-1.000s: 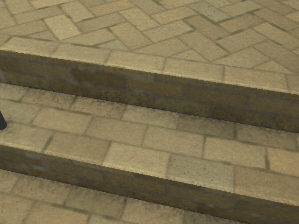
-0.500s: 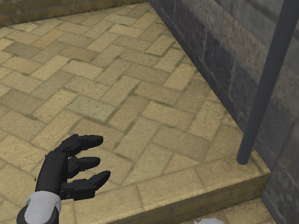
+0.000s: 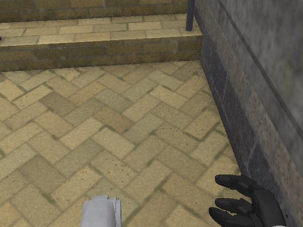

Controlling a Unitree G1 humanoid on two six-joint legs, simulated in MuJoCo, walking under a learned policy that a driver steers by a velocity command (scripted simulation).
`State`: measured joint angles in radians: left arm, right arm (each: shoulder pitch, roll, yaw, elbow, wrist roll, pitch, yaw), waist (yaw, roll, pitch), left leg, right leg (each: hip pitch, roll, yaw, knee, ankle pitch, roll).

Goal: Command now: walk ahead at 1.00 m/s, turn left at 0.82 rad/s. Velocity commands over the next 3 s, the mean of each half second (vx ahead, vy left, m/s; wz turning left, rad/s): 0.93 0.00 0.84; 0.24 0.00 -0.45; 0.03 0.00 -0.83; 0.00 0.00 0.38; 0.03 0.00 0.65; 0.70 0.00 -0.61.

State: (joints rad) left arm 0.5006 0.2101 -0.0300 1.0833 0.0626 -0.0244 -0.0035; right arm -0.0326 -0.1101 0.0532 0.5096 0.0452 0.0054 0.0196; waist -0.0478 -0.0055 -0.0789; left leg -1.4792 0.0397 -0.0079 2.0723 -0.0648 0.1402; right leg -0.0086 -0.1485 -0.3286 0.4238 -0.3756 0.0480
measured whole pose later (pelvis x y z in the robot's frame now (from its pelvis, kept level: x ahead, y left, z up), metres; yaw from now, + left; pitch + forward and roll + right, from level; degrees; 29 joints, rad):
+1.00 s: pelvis +0.58 +0.10 +0.19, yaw +10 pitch +3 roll +0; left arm 0.30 0.27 0.11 0.74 -0.05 0.02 0.05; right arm -0.05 -0.18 -0.02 0.48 0.01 0.00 -0.06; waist 0.09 0.03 0.03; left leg -0.59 -0.07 -0.19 0.79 -0.24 -0.10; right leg -0.32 0.17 0.28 0.44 -0.14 -0.05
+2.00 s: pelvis +0.58 +0.14 +0.18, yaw +1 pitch +2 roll -1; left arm 0.13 0.29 0.07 0.71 0.00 0.01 0.04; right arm 0.20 -0.28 -0.08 0.58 0.02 0.07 0.01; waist 0.01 -0.01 0.03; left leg -0.41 0.07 0.09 0.74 -0.34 -0.02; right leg -0.24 -0.16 -0.28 0.54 -0.31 0.05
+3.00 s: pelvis +0.86 +0.06 +0.14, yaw -2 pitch +2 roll +2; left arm 0.28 0.32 0.06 0.71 -0.03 -0.06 -0.03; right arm 0.31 -0.31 -0.07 0.70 0.02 -0.10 0.00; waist -0.01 0.03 0.02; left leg -0.27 0.05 -0.08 1.27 -0.46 -0.06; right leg -0.50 0.02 -0.05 0.87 -0.40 -0.09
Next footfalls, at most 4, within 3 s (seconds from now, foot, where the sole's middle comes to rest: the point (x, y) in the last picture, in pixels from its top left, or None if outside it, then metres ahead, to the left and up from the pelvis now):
0.12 left None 0.25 0.08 -0.59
0.58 right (143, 190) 0.67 0.04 -0.59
1.08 left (97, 187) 0.69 0.24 -0.59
1.54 right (157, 207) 0.59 -0.01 -0.59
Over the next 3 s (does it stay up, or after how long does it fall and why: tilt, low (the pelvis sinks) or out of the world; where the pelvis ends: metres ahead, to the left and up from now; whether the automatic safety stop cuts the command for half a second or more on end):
stays up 0.86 0.06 0.14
